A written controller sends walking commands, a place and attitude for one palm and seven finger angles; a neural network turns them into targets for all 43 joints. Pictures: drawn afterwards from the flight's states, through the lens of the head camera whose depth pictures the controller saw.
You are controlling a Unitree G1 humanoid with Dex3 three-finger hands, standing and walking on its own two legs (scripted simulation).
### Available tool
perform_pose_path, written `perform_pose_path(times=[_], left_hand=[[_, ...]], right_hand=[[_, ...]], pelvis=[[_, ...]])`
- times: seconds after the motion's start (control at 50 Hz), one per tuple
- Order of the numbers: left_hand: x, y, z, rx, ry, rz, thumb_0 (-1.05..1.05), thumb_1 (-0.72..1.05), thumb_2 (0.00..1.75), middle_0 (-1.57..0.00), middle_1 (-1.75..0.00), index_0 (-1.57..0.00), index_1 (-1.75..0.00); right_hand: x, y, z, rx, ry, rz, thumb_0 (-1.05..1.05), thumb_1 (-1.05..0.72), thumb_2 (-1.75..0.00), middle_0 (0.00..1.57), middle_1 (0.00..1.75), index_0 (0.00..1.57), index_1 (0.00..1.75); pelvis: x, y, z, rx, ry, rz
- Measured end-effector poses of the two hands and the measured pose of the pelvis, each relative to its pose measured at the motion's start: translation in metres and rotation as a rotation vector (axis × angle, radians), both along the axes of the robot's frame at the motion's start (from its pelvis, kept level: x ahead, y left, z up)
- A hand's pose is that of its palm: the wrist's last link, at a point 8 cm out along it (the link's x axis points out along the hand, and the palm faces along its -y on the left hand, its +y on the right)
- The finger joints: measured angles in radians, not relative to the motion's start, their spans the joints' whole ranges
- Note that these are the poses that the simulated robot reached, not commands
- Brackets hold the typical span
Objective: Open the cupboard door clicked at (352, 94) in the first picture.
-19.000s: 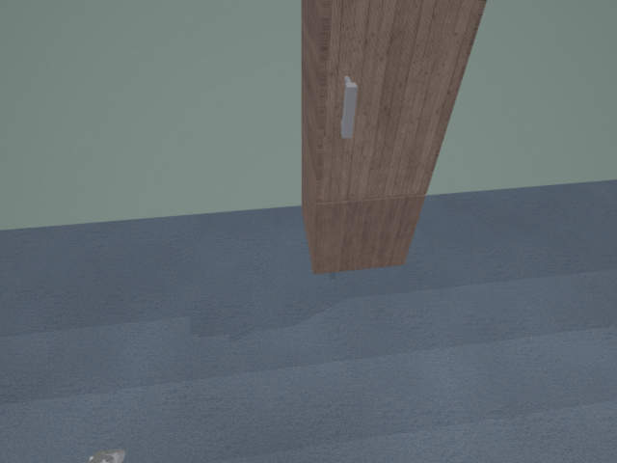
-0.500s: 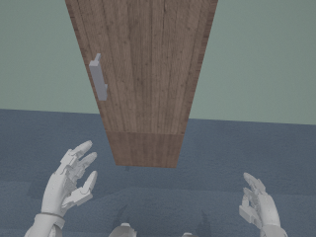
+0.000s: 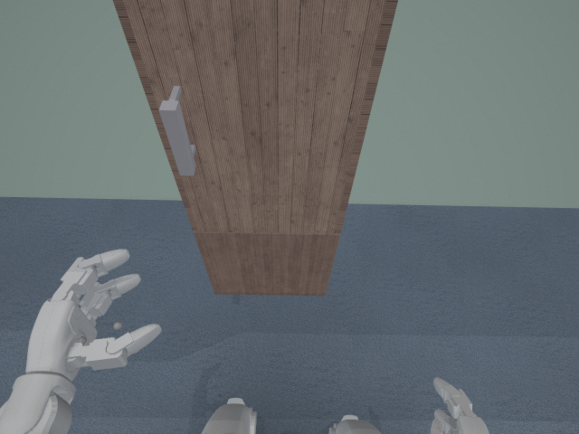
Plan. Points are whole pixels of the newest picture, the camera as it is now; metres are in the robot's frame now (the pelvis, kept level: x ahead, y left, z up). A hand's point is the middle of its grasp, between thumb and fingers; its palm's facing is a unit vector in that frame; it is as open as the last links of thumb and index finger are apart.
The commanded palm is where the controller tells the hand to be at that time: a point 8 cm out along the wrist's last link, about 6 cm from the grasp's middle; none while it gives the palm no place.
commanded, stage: raise the hand with hooked fingers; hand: left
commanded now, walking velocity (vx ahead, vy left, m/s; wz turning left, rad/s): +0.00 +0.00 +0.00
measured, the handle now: (182, 132) +0.57 +0.21 +0.07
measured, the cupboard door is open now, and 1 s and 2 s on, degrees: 0 0 0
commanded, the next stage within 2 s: move the hooked fingers beside the handle in 1.24 s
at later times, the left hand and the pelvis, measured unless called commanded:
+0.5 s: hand (79, 290) +0.27 +0.27 +0.08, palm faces +0.06 -1.00 -0.06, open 13.8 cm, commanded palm +0.25 +0.32 +0.08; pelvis +0.01 +0.01 +0.01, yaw +1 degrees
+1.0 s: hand (85, 260) +0.30 +0.26 +0.09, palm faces +0.05 -1.00 -0.02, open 14.0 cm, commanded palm +0.28 +0.31 +0.10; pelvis +0.02 -0.01 +0.02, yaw +0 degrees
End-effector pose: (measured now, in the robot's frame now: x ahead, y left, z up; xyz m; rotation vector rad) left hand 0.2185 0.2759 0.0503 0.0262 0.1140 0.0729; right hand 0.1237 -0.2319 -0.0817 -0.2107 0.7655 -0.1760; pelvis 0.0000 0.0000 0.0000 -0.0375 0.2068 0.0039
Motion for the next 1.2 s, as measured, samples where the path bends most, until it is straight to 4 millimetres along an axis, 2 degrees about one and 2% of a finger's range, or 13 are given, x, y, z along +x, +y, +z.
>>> perform_pose_path(times=[0.08,0.18,0.24,0.34,0.4,0.46,0.6,0.72,0.84,1.02,1.2], left_hand=[[-0.003,0.015,0.013,0.059,-0.108,0.038,0.01,0.01,0.51,-0.26,-0.88,-0.26,-0.88],[0.005,0.014,0.005,0.034,-0.088,-0.052,0.0,-0.11,0.46,-0.26,-0.95,-0.27,-0.95],[0.011,0.014,0.004,0.015,-0.053,-0.086,0.0,-0.18,0.43,-0.27,-1.0,-0.27,-1.0],[0.017,0.028,0.024,0.019,-0.111,-0.023,0.0,-0.3,0.38,-0.28,-1.07,-0.28,-1.07],[0.021,0.038,0.035,0.037,-0.14,0.011,0.0,-0.37,0.36,-0.29,-1.12,-0.29,-1.12],[0.026,0.042,0.037,0.038,-0.114,0.002,0.0,-0.42,0.33,-0.29,-1.15,-0.29,-1.15],[0.037,0.044,0.036,0.023,-0.057,-0.035,-0.01,-0.48,0.31,-0.29,-1.19,-0.29,-1.19],[0.05,0.054,0.053,0.029,-0.122,-0.001,-0.01,-0.49,0.3,-0.3,-1.2,-0.3,-1.2],[0.062,0.05,0.054,0.014,-0.077,-0.045,-0.01,-0.5,0.3,-0.29,-1.2,-0.29,-1.2],[0.062,0.042,0.046,-0.004,-0.093,-0.021,-0.01,-0.5,0.3,-0.3,-1.2,-0.3,-1.2],[0.059,0.04,0.05,0.011,-0.108,-0.033,-0.01,-0.5,0.3,-0.3,-1.2,-0.3,-1.2]], right_hand=[[0.001,-0.011,0.002,-0.049,0.018,0.027,0.02,-0.91,-0.9,0.21,0.3,0.2,0.3],[0.018,-0.015,0.008,-0.081,-0.014,0.042,0.02,-0.91,-0.9,0.21,0.3,0.2,0.29],[0.03,-0.012,0.018,-0.084,-0.06,0.041,0.02,-0.91,-0.9,0.21,0.3,0.2,0.29],[0.049,0.0,0.034,-0.066,-0.125,0.067,0.02,-0.91,-0.9,0.21,0.3,0.2,0.29],[0.057,0.006,0.037,-0.049,-0.138,0.095,0.02,-0.91,-0.9,0.21,0.3,0.2,0.29],[0.06,0.011,0.036,-0.033,-0.133,0.114,0.02,-0.91,-0.9,0.21,0.3,0.2,0.29],[0.053,0.007,0.032,-0.028,-0.089,0.105,0.02,-0.91,-0.9,0.21,0.3,0.21,0.3],[0.038,-0.006,0.029,-0.044,-0.035,0.08,0.02,-0.91,-0.9,0.21,0.3,0.21,0.3],[0.026,-0.021,0.029,-0.056,-0.004,0.043,0.02,-0.91,-0.9,0.21,0.3,0.2,0.3],[0.021,-0.032,0.032,-0.067,0.002,0.028,0.02,-0.91,-0.9,0.21,0.3,0.2,0.29],[0.028,-0.024,0.031,-0.045,-0.018,0.037,0.02,-0.91,-0.9,0.21,0.3,0.2,0.29]], pelvis=[[0.002,0.004,-0.002,-0.005,0.003,0.011],[0.003,0.008,-0.003,-0.012,0.002,0.019],[0.005,0.008,0.001,-0.011,-0.005,0.017],[0.01,0.008,0.008,-0.012,-0.023,0.018],[0.012,0.007,0.011,-0.013,-0.029,0.024],[0.012,0.007,0.013,-0.013,-0.033,0.028],[0.014,0.004,0.018,-0.007,-0.04,0.023],[0.015,-0.001,0.02,-0.002,-0.044,0.021],[0.016,-0.004,0.024,0.003,-0.044,0.014],[0.017,-0.008,0.024,0.011,-0.042,0.003],[0.016,-0.008,0.024,0.01,-0.049,0.006]])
